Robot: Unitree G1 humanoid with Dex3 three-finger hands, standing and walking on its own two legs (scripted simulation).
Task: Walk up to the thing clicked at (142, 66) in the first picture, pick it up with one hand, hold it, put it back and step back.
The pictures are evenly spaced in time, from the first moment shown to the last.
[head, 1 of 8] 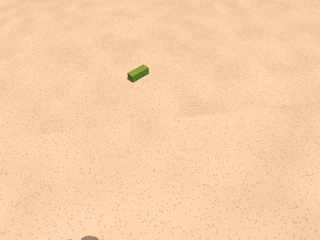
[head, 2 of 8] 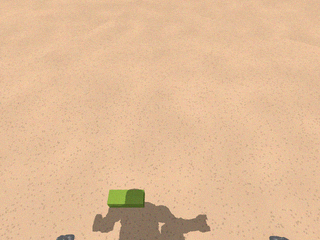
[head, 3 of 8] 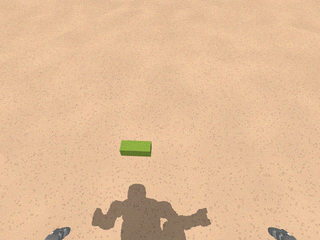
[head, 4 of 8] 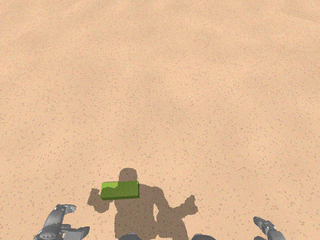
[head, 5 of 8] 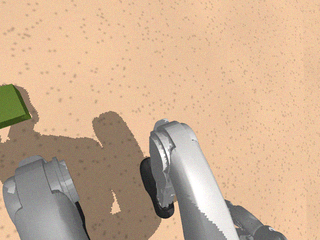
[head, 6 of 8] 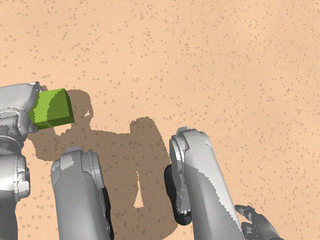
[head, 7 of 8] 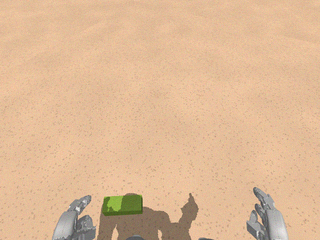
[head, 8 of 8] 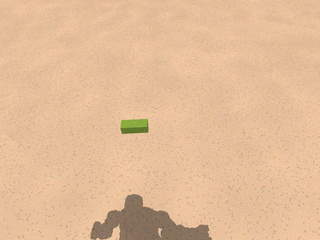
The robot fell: no
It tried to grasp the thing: yes
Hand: left
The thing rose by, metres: 0.66
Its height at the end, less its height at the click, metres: +0.00
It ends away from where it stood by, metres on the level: 0.01
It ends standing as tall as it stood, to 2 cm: yes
